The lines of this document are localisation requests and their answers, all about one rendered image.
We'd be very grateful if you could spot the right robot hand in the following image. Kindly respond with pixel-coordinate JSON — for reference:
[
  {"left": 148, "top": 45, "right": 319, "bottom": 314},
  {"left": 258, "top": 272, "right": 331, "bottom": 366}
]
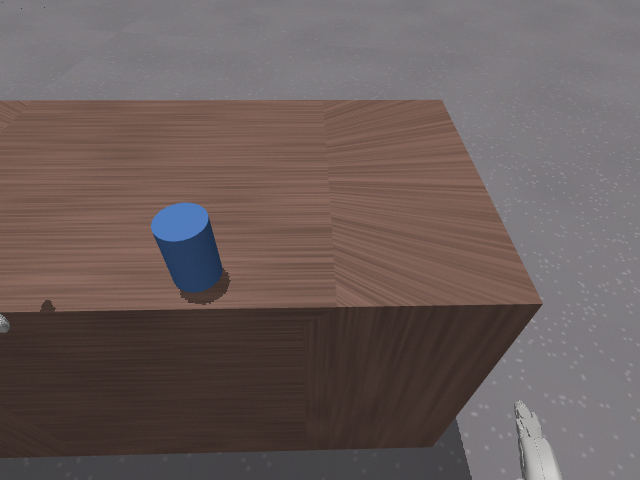
[{"left": 514, "top": 400, "right": 563, "bottom": 480}]

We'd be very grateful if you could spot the can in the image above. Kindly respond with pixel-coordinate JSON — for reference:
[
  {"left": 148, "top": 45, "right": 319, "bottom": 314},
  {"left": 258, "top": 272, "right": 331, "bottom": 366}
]
[{"left": 151, "top": 203, "right": 222, "bottom": 293}]

